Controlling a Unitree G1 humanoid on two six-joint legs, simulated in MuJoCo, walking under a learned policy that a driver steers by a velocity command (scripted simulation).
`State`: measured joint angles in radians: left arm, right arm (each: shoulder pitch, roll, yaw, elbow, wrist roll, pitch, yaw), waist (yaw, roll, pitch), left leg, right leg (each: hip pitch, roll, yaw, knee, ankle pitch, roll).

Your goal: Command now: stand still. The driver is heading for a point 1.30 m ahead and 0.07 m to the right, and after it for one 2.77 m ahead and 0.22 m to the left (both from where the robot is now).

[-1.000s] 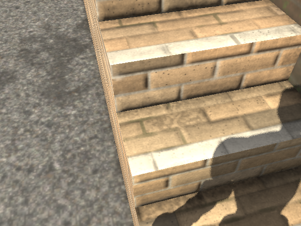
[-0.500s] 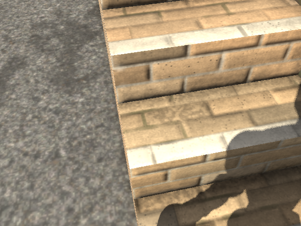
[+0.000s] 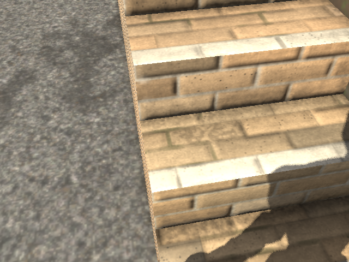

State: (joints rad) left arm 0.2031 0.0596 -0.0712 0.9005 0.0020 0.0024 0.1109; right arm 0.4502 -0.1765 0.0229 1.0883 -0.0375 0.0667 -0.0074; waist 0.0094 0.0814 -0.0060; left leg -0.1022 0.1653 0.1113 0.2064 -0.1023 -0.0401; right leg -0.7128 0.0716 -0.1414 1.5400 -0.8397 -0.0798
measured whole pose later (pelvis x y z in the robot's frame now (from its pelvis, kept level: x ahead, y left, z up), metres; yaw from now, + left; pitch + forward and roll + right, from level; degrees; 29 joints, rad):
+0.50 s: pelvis +0.00 +0.04 -0.01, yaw +0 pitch +2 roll -2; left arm 0.02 -0.04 -0.08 1.03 -0.03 -0.03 0.05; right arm 0.53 -0.04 0.02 1.15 -0.03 0.12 -0.04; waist 0.01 0.04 -0.01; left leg -0.15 0.06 0.16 0.26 -0.15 0.02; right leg -0.76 -0.03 -0.04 1.60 -0.86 0.02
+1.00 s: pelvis +0.02 +0.06 +0.00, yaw -1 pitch +3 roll -5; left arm 0.13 0.05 -0.04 0.99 -0.01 0.01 0.09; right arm 0.51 -0.12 0.01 1.11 -0.05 0.03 -0.05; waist -0.04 0.09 -0.06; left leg -0.15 0.09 0.15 0.28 -0.19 0.05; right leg -0.71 0.03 -0.08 1.56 -0.89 -0.05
